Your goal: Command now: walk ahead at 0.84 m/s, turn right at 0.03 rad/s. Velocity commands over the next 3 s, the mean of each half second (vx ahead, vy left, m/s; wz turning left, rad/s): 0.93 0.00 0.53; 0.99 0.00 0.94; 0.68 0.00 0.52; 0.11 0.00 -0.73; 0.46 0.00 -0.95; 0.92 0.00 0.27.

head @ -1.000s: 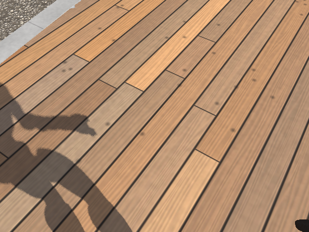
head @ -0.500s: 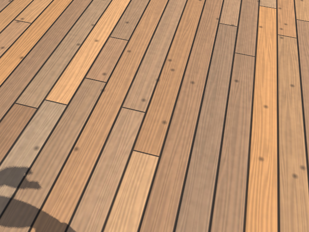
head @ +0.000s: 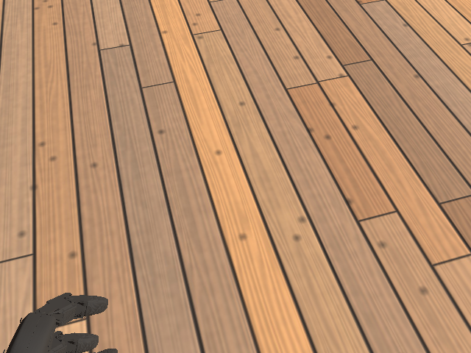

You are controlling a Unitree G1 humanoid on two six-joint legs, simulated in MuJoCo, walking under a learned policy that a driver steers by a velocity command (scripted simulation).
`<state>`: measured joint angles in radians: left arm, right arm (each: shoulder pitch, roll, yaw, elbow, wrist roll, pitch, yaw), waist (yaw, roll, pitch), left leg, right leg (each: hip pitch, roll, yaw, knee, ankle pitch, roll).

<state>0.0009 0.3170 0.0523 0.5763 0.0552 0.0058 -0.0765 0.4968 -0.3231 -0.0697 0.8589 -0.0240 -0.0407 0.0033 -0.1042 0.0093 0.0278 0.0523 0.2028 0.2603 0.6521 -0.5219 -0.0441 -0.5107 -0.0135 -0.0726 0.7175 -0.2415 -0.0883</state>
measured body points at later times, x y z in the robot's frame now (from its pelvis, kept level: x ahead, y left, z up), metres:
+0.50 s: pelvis +0.40 +0.00 -0.01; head +0.41 +0.00 +0.44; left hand +0.34 +0.25 -0.15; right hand +0.59 -0.23 -0.12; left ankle +0.48 +0.02 -0.71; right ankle +0.16 -0.14 -0.59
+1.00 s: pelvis +0.83 +0.12 +0.02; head +0.86 +0.14 +0.47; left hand +0.71 +0.41 -0.08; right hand +1.13 -0.02 -0.08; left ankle +0.68 +0.11 -0.59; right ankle +0.95 +0.04 -0.71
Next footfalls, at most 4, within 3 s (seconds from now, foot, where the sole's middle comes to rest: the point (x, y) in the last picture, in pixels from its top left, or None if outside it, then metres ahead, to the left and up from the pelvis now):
0.46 left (219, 332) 0.51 0.03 -0.75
0.86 right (199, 195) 0.98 0.06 -0.75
1.30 left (64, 187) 1.07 0.52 -0.75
1.80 right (69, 134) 1.32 0.54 -0.75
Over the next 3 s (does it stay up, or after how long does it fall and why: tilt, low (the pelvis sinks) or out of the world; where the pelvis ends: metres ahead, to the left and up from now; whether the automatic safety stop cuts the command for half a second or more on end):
stays up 1.66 0.59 0.01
